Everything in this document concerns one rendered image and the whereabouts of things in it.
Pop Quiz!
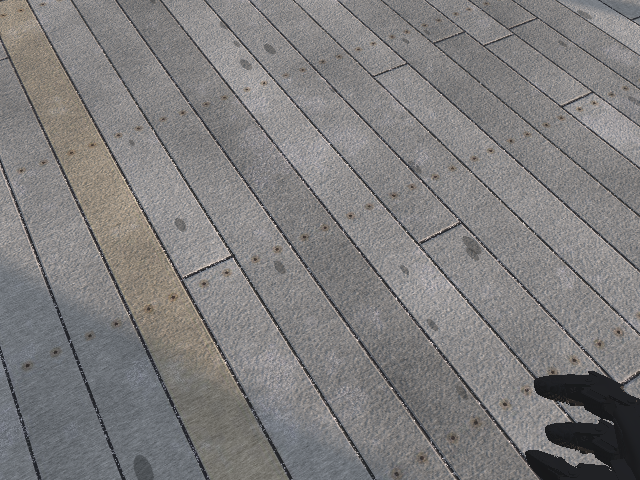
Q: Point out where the robot right hand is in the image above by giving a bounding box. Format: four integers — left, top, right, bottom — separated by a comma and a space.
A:
525, 371, 640, 480

